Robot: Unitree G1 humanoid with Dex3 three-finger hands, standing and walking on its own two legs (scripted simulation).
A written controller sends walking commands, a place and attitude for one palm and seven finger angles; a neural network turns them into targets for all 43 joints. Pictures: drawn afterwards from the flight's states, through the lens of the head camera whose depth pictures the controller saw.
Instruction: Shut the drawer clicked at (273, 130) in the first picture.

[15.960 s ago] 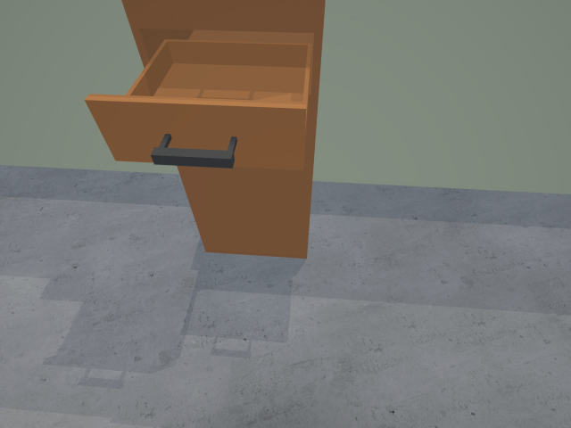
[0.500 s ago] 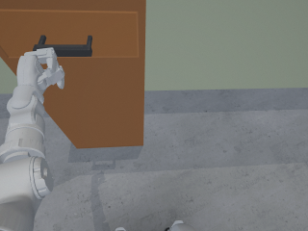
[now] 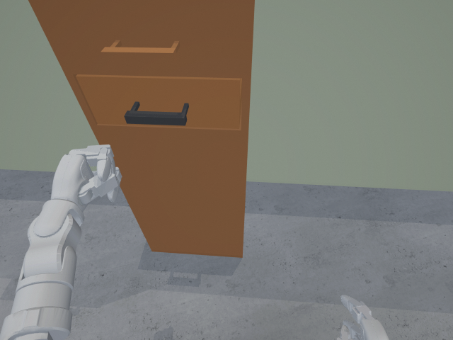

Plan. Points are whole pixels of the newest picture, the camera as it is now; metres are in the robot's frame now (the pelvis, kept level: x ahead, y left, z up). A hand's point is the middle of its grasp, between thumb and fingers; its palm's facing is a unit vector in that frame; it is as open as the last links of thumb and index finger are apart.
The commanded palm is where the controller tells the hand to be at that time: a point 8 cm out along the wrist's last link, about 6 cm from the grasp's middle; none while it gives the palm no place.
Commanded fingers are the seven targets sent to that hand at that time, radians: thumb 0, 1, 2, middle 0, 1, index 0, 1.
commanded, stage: draw the hand back to the body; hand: left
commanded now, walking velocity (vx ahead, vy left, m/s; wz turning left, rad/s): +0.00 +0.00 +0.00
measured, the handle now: (158, 112) +0.59 +0.20 +0.09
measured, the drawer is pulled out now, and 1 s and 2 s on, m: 0.00 0.00 0.00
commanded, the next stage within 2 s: step back with the hand held close in 0.84 s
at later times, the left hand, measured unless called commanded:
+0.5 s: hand (65, 245) +0.21 +0.22 +0.16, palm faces +0.36 -0.87 -0.34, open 3.3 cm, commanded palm +0.15 +0.26 +0.18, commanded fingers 0.00 0.90 0.90 -1.40 -1.60 -1.40 -1.60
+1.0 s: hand (33, 281) +0.16 +0.23 +0.17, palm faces +0.42 -0.82 -0.39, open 3.3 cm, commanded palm +0.11 +0.27 +0.19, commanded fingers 0.00 0.90 0.90 -1.40 -1.60 -1.40 -1.60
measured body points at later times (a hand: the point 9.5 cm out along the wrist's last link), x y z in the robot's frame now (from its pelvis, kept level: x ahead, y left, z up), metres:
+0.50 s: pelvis -0.02 -0.01 +0.02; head -0.04 -0.05 +0.46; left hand +0.18 +0.26 +0.18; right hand +0.17 -0.23 -0.08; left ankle -0.03 +0.09 -0.73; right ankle -0.01 -0.12 -0.73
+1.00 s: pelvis -0.02 -0.01 +0.02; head -0.05 -0.04 +0.46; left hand +0.13 +0.27 +0.19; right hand +0.17 -0.23 -0.07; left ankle -0.03 +0.09 -0.73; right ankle -0.01 -0.12 -0.73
